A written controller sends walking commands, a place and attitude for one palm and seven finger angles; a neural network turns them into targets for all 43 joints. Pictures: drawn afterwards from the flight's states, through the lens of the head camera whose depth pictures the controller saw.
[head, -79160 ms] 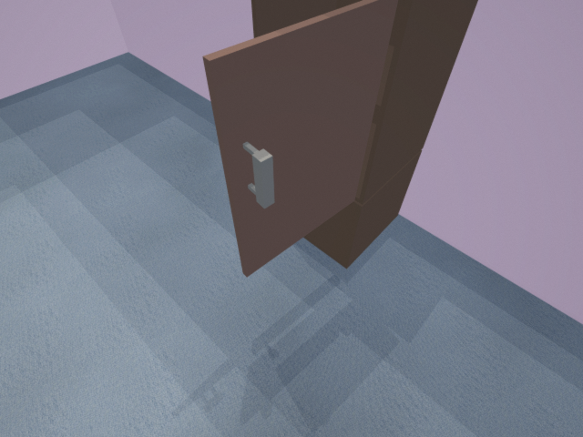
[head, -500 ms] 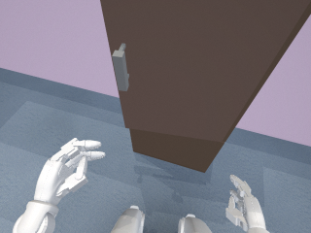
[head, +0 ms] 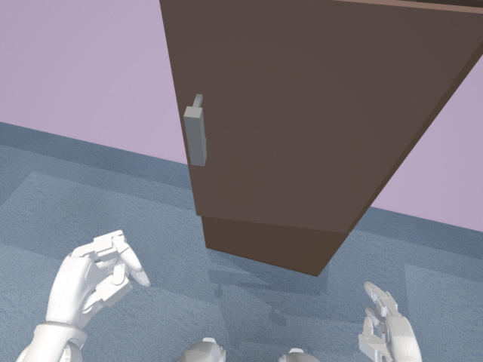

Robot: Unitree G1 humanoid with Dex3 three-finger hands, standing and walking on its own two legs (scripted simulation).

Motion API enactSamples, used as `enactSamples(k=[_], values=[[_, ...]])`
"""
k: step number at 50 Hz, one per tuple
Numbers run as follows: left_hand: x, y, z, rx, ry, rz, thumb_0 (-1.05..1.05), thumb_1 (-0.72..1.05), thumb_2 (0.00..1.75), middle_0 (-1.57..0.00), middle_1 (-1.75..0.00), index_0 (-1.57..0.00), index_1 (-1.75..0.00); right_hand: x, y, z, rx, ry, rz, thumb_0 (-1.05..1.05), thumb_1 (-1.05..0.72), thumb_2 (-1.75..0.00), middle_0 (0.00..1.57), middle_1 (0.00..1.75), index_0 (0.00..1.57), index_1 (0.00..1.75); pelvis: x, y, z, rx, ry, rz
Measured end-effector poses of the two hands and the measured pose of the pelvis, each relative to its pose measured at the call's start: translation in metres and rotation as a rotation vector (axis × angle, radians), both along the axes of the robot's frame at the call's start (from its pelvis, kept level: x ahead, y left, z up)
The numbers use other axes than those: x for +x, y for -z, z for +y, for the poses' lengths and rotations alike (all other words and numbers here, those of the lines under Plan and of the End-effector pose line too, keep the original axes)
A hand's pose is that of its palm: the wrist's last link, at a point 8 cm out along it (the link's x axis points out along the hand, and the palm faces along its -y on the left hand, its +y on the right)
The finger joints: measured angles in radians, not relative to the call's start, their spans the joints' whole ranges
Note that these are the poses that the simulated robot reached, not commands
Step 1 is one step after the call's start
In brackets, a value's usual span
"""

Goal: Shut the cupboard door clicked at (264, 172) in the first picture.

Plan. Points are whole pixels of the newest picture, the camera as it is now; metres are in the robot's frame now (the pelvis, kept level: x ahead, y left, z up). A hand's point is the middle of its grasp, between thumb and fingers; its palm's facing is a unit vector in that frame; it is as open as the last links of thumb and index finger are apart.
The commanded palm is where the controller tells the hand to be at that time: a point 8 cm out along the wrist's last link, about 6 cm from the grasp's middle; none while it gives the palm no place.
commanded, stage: raise the hand and make a fist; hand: left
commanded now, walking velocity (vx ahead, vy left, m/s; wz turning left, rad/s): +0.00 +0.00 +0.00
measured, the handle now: (198, 130) +0.49 +0.12 +0.09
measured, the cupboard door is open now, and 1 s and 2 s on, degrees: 8 8 8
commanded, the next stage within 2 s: bring the fist close to the handle in 0.80 s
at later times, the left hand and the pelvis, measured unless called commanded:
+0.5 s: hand (128, 260) +0.23 +0.17 +0.10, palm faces -0.04 -1.00 -0.05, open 3.1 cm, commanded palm +0.21 +0.22 +0.10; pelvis +0.01 -0.02 +0.02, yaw +0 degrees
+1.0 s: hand (146, 263) +0.23 +0.15 +0.10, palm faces -0.04 -1.00 -0.05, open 3.1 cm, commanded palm +0.22 +0.20 +0.10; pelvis +0.00 -0.04 +0.02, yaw +1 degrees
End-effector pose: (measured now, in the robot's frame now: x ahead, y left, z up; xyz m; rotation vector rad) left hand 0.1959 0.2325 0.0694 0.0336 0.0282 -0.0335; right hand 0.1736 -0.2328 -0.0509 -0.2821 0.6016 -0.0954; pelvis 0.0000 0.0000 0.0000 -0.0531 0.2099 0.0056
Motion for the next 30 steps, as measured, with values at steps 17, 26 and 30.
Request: enactSamples(k=[17,26,30], values=[[0.014,-0.025,0.003,0.02,-0.004,-0.002,0.02,0.9,0.9,-1.28,-1.48,-1.28,-1.48,0.006,-0.005,0.01,0.056,-0.038,0.018,0.01,-0.9,-0.89,0.21,0.3,0.2,0.3,0.009,-0.013,-0.008,0.006,-0.007,-0.035],[0.02,-0.032,-0.005,0.016,0.005,0.004,0.02,0.9,0.9,-1.29,-1.5,-1.29,-1.5,-0.008,-0.004,-0.016,0.042,0.007,0.04,0.01,-0.9,-0.89,0.21,0.3,0.2,0.3,0.009,-0.018,-0.018,0.019,-0.002,-0.049],[0.019,-0.031,-0.012,0.013,0.007,0.008,0.02,0.9,0.9,-1.29,-1.5,-1.29,-1.5,-0.011,-0.005,-0.025,0.036,0.018,0.034,0.01,-0.91,-0.89,0.21,0.3,0.2,0.3,0.009,-0.019,-0.023,0.025,0.001,-0.051]])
